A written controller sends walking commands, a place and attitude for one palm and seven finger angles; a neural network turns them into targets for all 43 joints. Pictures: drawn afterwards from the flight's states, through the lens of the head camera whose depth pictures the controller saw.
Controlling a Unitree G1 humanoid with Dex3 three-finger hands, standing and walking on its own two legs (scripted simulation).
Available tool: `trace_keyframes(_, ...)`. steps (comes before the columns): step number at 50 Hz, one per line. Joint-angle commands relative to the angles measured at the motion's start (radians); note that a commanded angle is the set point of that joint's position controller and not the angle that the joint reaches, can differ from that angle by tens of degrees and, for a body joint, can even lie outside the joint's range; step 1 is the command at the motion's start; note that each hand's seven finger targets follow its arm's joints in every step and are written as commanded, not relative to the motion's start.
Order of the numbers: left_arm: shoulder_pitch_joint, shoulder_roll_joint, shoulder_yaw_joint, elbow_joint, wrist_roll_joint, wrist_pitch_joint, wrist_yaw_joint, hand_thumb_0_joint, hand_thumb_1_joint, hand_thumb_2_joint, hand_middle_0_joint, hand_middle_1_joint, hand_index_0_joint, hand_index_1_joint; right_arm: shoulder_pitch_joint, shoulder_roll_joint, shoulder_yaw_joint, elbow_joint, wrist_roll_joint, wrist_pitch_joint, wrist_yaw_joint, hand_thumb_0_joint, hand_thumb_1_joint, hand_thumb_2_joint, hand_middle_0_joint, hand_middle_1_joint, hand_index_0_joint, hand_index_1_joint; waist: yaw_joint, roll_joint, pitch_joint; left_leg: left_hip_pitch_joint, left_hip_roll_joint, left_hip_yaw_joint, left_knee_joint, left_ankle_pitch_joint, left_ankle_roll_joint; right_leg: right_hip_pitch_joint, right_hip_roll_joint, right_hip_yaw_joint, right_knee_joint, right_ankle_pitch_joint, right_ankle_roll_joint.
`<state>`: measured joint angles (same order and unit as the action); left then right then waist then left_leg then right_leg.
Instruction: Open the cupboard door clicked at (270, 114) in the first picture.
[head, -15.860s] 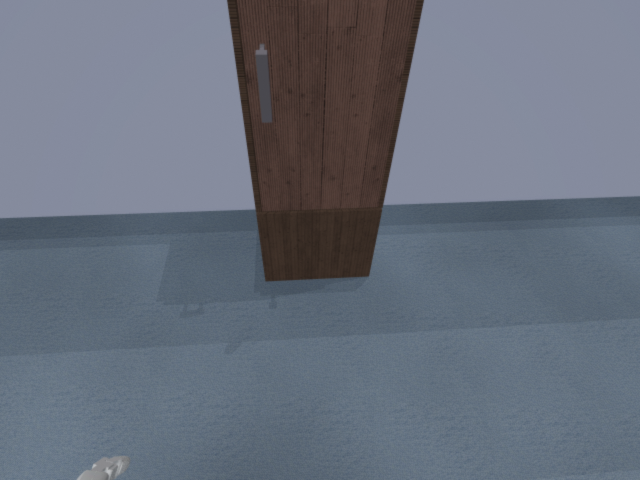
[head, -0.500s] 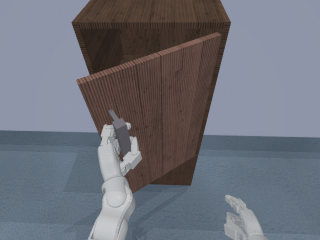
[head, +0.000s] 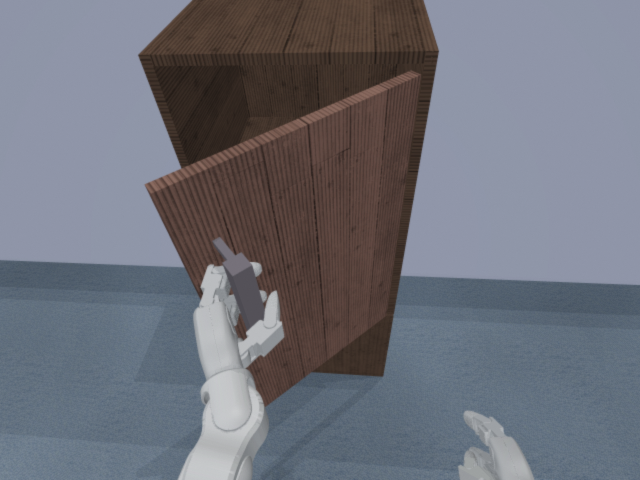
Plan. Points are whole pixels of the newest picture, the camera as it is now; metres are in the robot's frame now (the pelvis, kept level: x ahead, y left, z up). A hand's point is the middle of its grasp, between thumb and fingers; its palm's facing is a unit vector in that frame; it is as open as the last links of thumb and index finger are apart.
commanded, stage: open thumb and fingers to let go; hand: left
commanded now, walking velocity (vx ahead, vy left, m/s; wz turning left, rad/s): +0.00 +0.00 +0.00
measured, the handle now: (241, 293) +0.33 +0.12 +0.08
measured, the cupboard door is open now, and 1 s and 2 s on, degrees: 42 42 43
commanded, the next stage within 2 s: slide the hand sideways off the handle in 0.62 s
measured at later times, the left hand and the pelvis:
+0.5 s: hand (253, 327) +0.28 +0.09 +0.08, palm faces +0.33 -0.94 -0.01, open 14.5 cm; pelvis -0.01 +0.03 +0.00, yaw -1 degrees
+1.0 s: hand (251, 356) +0.24 +0.09 +0.08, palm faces -0.14 -0.99 +0.01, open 16.5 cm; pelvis -0.03 +0.06 -0.01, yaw -2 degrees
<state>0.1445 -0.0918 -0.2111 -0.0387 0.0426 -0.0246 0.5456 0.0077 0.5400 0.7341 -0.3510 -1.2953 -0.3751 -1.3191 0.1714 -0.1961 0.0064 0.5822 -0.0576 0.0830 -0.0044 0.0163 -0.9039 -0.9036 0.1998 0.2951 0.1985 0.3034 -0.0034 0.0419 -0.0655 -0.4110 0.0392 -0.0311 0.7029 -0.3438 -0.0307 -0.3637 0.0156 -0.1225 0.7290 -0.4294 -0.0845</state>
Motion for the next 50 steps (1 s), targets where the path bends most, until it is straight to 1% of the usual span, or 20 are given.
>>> trace_keyframes(1, -0.156, -0.047, -0.003, -0.227, 0.028, -0.101, -0.008, 0.0, 0.13, 0.57, -0.345, -1.268, -0.345, -1.268, -0.109, -0.063, -0.02, -0.17, 0.002, -0.056, -0.007, 0.0, -0.9, -0.9, 0.2, 0.3, 0.2, 0.3, 0.002, -0.156, -0.195, 0.053, -0.06, 0.018, 0.004, 0.205, 0.045, 0.092, -0.091, 0.166, -0.159, 0.546, 0.108)
trace_keyframes(3, -0.154, -0.041, 0.001, -0.217, 0.024, -0.111, -0.013, 0.0, -0.01, 0.51, -0.335, -1.253, -0.335, -1.253, -0.11, -0.064, -0.018, -0.175, 0.001, -0.059, -0.009, 0.0, -0.9, -0.9, 0.2, 0.3, 0.2, 0.3, 0.003, -0.154, -0.176, 0.042, -0.06, 0.015, 0.005, 0.182, 0.046, 0.079, -0.094, 0.177, -0.173, 0.494, 0.109)
trace_keyframes(8, -0.137, -0.023, 0.027, -0.219, 0.022, -0.128, -0.009, 0.0, -0.36, 0.36, -0.31, -1.215, -0.31, -1.215, -0.107, -0.061, -0.022, -0.179, 0.001, -0.062, -0.017, 0.0, -0.9, -0.9, 0.2, 0.3, 0.2, 0.3, 0.014, -0.164, -0.196, 0.038, -0.06, 0.017, 0.002, 0.191, 0.047, 0.099, -0.095, 0.18, -0.168, 0.508, 0.109)
trace_keyframes(10, -0.113, -0.04, 0.017, -0.218, 0.017, -0.132, -0.011, 0.0, -0.5, 0.3, -0.3, -1.2, -0.3, -1.2, -0.105, -0.06, -0.021, -0.183, 0.002, -0.063, -0.016, 0.0, -0.9, -0.9, 0.2, 0.3, 0.2, 0.3, 0.016, -0.162, -0.189, 0.041, -0.061, 0.02, -0.001, 0.195, 0.047, 0.098, -0.09, 0.17, -0.165, 0.51, 0.106)
trace_keyframes(12, -0.143, -0.043, 0.005, -0.21, 0.023, -0.133, -0.008, 0.0, -0.5, 0.3, -0.3, -1.2, -0.3, -1.2, -0.103, -0.064, -0.021, -0.179, 0.002, -0.067, -0.017, 0.0, -0.9, -0.9, 0.2, 0.3, 0.2, 0.3, 0.004, -0.173, -0.158, 0.041, -0.059, 0.018, 0.003, 0.181, 0.05, 0.068, -0.086, 0.163, -0.173, 0.456, 0.103)
trace_keyframes(17, -0.218, -0.075, -0.047, -0.213, 0.05, -0.148, 0.006, 0.0, -0.5, 0.3, -0.258, -0.95, -0.258, -0.95, -0.104, -0.069, -0.025, -0.173, 0.0, -0.086, -0.014, 0.0, -0.9, -0.9, 0.2, 0.3, 0.2, 0.3, -0.014, -0.143, -0.152, 0.061, -0.055, 0.017, 0.014, 0.168, 0.055, 0.006, -0.07, 0.141, -0.166, 0.343, 0.089)
trace_keyframes(24, -0.281, -0.124, -0.085, -0.166, 0.059, -0.122, 0.033, 0.0, -0.5, 0.3, -0.2, -0.6, -0.2, -0.6, -0.118, -0.068, -0.024, -0.174, 0.008, -0.089, -0.007, 0.0, -0.9, -0.9, 0.2, 0.3, 0.2, 0.3, -0.013, -0.096, -0.164, 0.076, -0.05, 0.019, 0.008, 0.154, 0.053, -0.042, -0.04, 0.086, -0.136, 0.232, 0.063)
trace_keyframes(30, -0.31, -0.177, -0.119, -0.148, 0.058, -0.084, 0.055, 0.0, -0.5, 0.3, -0.15, -0.3, -0.15, -0.3, -0.131, -0.067, -0.022, -0.177, 0.011, -0.083, 0.006, 0.0, -0.9, -0.9, 0.2, 0.3, 0.2, 0.3, -0.003, -0.084, -0.19, 0.073, -0.039, 0.008, -0.004, 0.175, 0.046, -0.047, -0.019, 0.047, -0.089, 0.237, 0.049)
trace_keyframes(33, -0.306, -0.178, -0.106, -0.135, 0.055, -0.062, 0.065, 0.0, -0.5, 0.3, -0.15, -0.3, -0.15, -0.3, -0.142, -0.065, -0.022, -0.175, 0.012, -0.073, 0.012, 0.0, -0.9, -0.9, 0.2, 0.3, 0.2, 0.3, 0.01, -0.067, -0.183, 0.069, -0.033, 0.003, -0.015, 0.177, 0.039, -0.046, -0.012, 0.035, -0.077, 0.222, 0.041)
trace_keyframes(36, -0.352, -0.188, -0.108, -0.136, 0.053, -0.044, 0.077, 0.0, -0.5, 0.3, -0.15, -0.3, -0.15, -0.3, -0.151, -0.063, -0.019, -0.173, 0.012, -0.068, 0.017, 0.0, -0.9, -0.9, 0.2, 0.3, 0.2, 0.3, 0.009, -0.084, -0.188, 0.062, -0.032, -0.002, -0.015, 0.162, 0.037, -0.05, -0.009, 0.03, -0.074, 0.198, 0.039)
trace_keyframes(37, -0.351, -0.073, -0.308, -0.12, 0.144, -0.093, -0.135, 0.0, -0.5, 0.3, -0.15, -0.3, -0.15, -0.3, -0.057, -0.103, -0.018, -0.146, 0.013, -0.06, 0.025, 0.0, -0.9, -0.9, 0.2, 0.3, 0.2, 0.3, -0.087, -0.143, -0.098, 0.079, -0.038, -0.006, -0.017, 0.186, 0.057, -0.102, -0.017, 0.075, -0.074, 0.276, 0.05)
trace_keyframes(38, -0.372, 0.008, -0.215, -0.21, 0.1, -0.147, -0.252, 0.0, -0.5, 0.3, -0.15, -0.3, -0.15, -0.3, -0.045, -0.096, -0.03, -0.187, 0.026, -0.063, 0.016, 0.0, -0.9, -0.9, 0.2, 0.3, 0.2, 0.3, -0.041, -0.097, -0.212, 0.092, -0.039, 0.004, -0.013, 0.207, 0.061, -0.054, -0.018, 0.078, -0.054, 0.322, 0.045)
trace_keyframes(39, -0.353, 0.037, -0.212, -0.203, 0.087, -0.175, -0.326, 0.0, -0.5, 0.3, -0.15, -0.3, -0.15, -0.3, -0.044, -0.095, -0.025, -0.197, 0.031, -0.064, 0.005, 0.0, -0.9, -0.9, 0.2, 0.3, 0.2, 0.3, -0.032, -0.071, -0.239, 0.104, -0.042, 0.01, -0.005, 0.225, 0.066, -0.035, -0.02, 0.084, -0.043, 0.356, 0.041)
trace_keyframes(40, -0.381, 0.039, -0.218, -0.23, 0.068, -0.197, -0.382, 0.0, -0.5, 0.3, -0.15, -0.3, -0.15, -0.3, -0.042, -0.092, -0.02, -0.208, 0.035, -0.073, -0.001, 0.0, -0.9, -0.9, 0.2, 0.3, 0.2, 0.3, -0.036, -0.053, -0.26, 0.113, -0.043, 0.008, 0.0, 0.225, 0.068, -0.036, -0.022, 0.082, -0.039, 0.359, 0.042)
trace_keyframes(41, -0.38, 0.028, -0.236, -0.212, 0.046, -0.211, -0.442, 0.0, -0.5, 0.3, -0.15, -0.3, -0.15, -0.3, -0.038, -0.091, -0.014, -0.211, 0.042, -0.086, -0.004, 0.0, -0.9, -0.9, 0.2, 0.3, 0.2, 0.3, -0.051, -0.053, -0.224, 0.109, -0.041, 0.001, 0.001, 0.204, 0.068, -0.058, -0.022, 0.077, -0.039, 0.335, 0.043)
trace_keyframes(42, -0.372, 0.013, -0.235, -0.214, 0.011, -0.217, -0.481, 0.0, -0.5, 0.3, -0.15, -0.3, -0.15, -0.3, -0.036, -0.09, -0.01, -0.222, 0.051, -0.097, -0.005, 0.0, -0.9, -0.9, 0.2, 0.3, 0.2, 0.3, -0.05, -0.029, -0.212, 0.115, -0.036, -0.009, -0.007, 0.177, 0.064, -0.071, -0.018, 0.071, -0.041, 0.292, 0.041)
trace_keyframes(44, -0.367, -0.018, -0.203, -0.196, -0.066, -0.209, -0.497, 0.0, -0.5, 0.3, -0.15, -0.3, -0.15, -0.3, -0.062, -0.086, 0.001, -0.238, 0.066, -0.121, -0.014, 0.0, -0.9, -0.9, 0.2, 0.3, 0.2, 0.3, -0.047, -0.042, -0.153, 0.088, -0.036, -0.018, -0.025, 0.074, 0.058, -0.102, -0.009, 0.056, -0.067, 0.177, 0.046)
trace_keyframes(46, -0.35, -0.012, -0.148, -0.186, -0.107, -0.191, -0.471, 0.0, -0.5, 0.3, -0.15, -0.3, -0.15, -0.3, -0.077, -0.092, 0.004, -0.24, 0.071, -0.141, -0.019, 0.0, -0.9, -0.9, 0.2, 0.3, 0.2, 0.3, -0.034, -0.083, -0.136, 0.066, -0.037, -0.025, -0.044, 0.0, 0.051, -0.107, -0.005, 0.05, -0.084, 0.092, 0.051)
trace_keyframes(48, -0.297, -0.005, -0.114, -0.2, -0.113, -0.178, -0.429, 0.0, -0.5, 0.3, -0.15, -0.3, -0.15, -0.3, -0.085, -0.09, 0.003, -0.246, 0.071, -0.155, -0.016, 0.0, -0.9, -0.9, 0.2, 0.3, 0.2, 0.3, -0.009, -0.095, -0.15, 0.067, -0.037, -0.029, -0.059, -0.003, 0.046, -0.09, -0.005, 0.042, -0.079, 0.083, 0.05)
trace_keyframes(50, -0.275, 0.0, -0.109, -0.206, -0.089, -0.169, -0.392, 0.0, -0.5, 0.3, -0.15, -0.3, -0.15, -0.3, -0.076, -0.09, 0.002, -0.245, 0.066, -0.159, -0.008, 0.0, -0.9, -0.9, 0.2, 0.3, 0.2, 0.3, -0.008, -0.109, -0.143, 0.063, -0.034, -0.027, -0.065, 0.004, 0.046, -0.095, -0.005, 0.041, -0.074, 0.089, 0.053)
